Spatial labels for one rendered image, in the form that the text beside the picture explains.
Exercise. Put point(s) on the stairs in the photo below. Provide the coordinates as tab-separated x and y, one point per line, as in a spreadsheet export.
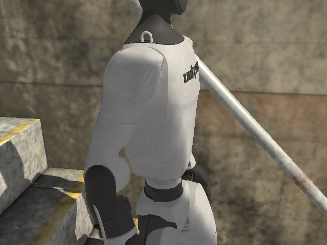
40	205

